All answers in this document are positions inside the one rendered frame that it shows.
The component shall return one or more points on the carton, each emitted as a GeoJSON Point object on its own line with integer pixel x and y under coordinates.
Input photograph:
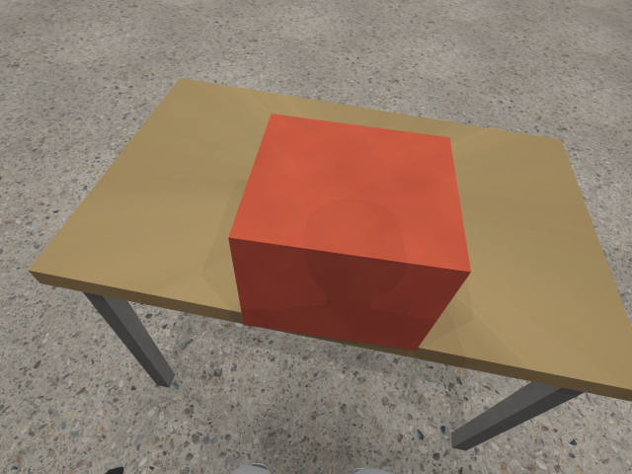
{"type": "Point", "coordinates": [349, 232]}

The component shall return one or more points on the table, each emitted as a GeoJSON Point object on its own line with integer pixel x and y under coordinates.
{"type": "Point", "coordinates": [540, 303]}

